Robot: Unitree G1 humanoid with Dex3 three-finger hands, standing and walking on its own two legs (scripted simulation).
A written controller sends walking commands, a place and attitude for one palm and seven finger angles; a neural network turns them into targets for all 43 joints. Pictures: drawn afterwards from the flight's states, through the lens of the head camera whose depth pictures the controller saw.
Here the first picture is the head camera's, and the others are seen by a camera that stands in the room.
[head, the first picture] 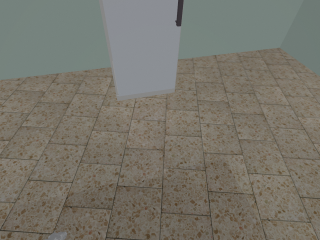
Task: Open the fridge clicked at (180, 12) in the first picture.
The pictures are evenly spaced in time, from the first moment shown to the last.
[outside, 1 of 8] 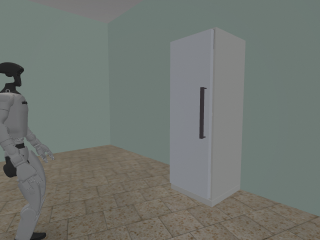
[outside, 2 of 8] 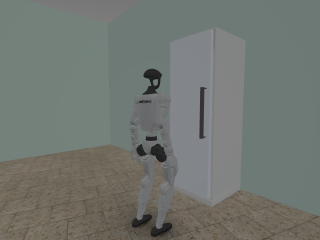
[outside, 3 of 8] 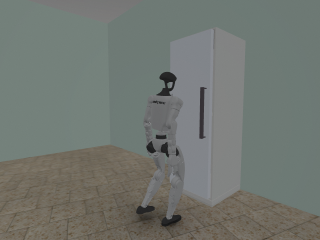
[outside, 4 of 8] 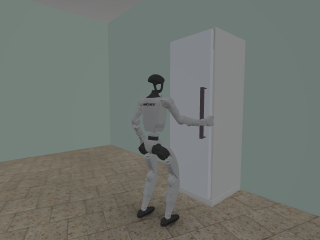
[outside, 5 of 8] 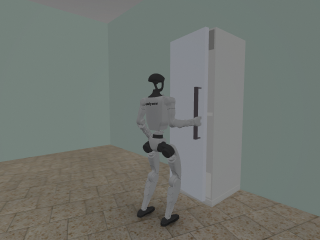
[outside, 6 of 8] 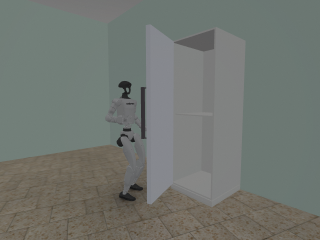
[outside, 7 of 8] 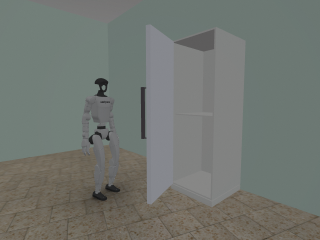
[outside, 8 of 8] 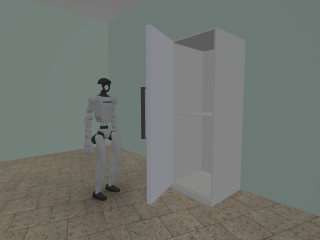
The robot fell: no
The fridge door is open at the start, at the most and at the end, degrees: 0 71 68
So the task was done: yes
